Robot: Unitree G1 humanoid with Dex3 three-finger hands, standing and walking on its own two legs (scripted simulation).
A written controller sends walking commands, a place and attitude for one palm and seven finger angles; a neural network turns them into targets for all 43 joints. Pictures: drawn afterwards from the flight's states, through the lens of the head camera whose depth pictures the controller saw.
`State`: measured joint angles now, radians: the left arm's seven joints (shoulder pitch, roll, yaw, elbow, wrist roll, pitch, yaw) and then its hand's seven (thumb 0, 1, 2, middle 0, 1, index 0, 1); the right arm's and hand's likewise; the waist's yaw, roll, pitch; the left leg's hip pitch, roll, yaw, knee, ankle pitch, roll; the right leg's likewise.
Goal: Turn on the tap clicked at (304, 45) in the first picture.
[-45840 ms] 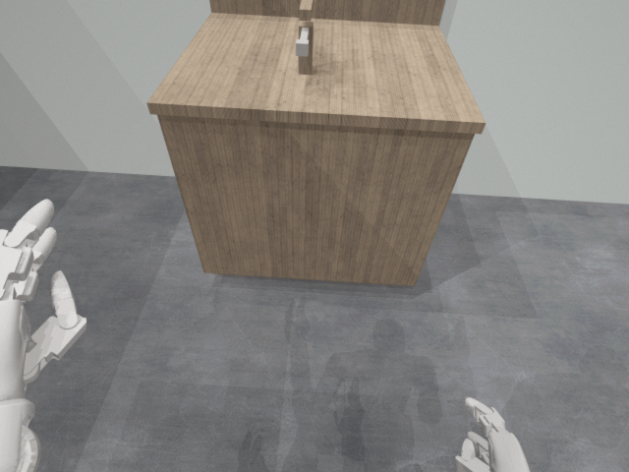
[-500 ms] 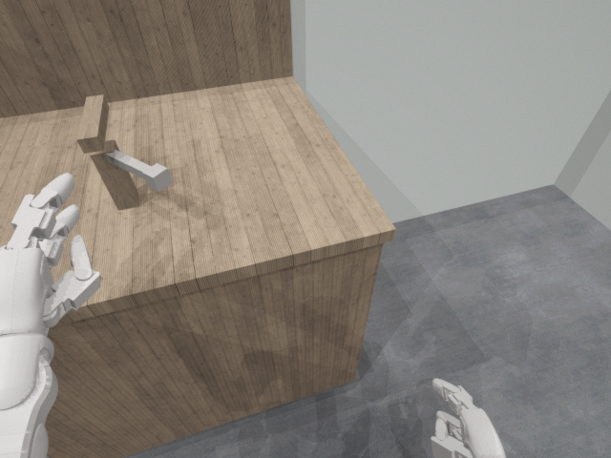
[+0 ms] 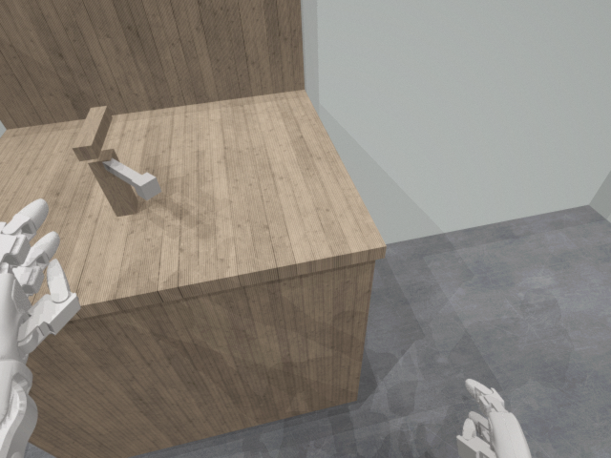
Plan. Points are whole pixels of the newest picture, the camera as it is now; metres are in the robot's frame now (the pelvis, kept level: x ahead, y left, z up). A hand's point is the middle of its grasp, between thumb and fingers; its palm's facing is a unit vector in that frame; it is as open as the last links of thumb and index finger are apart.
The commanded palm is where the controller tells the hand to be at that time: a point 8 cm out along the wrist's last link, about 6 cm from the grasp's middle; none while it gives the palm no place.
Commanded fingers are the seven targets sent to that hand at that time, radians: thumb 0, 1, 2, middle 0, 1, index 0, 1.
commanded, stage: turn the palm inward beside the body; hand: left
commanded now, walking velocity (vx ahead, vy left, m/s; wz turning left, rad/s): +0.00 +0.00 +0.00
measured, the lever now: (146, 186) +0.44 +0.32 +0.14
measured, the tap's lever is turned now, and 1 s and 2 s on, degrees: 40 40 40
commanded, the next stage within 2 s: reach beside the lever's end, fingers flat in 1.46 s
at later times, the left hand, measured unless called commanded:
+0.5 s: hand (49, 322) +0.18 +0.27 +0.18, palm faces +0.48 -0.86 -0.16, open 7.4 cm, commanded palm +0.12 +0.30 +0.20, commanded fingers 0.00 0.90 0.90 -0.20 -0.30 -0.20 -0.30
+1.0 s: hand (30, 344) +0.15 +0.27 +0.18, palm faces +0.50 -0.86 -0.10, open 7.4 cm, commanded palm +0.09 +0.30 +0.20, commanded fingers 0.00 0.90 0.90 -0.20 -0.30 -0.20 -0.30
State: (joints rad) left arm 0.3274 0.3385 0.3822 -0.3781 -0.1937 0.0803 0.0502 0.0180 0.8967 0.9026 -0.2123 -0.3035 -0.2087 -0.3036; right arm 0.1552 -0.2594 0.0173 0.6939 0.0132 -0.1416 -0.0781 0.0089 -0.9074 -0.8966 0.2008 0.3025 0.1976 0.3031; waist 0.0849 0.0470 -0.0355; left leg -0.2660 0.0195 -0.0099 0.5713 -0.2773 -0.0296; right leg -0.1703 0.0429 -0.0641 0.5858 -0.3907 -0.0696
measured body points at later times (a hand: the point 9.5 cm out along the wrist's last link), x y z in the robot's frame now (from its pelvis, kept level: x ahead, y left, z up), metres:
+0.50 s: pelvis -0.02 +0.02 +0.00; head -0.05 -0.01 +0.45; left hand +0.14 +0.31 +0.19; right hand +0.20 -0.17 -0.07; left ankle +0.02 +0.15 -0.73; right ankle -0.05 -0.06 -0.73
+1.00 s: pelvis -0.03 +0.03 +0.01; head -0.07 +0.01 +0.46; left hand +0.12 +0.31 +0.19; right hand +0.21 -0.15 -0.05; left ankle +0.02 +0.15 -0.73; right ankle -0.05 -0.06 -0.73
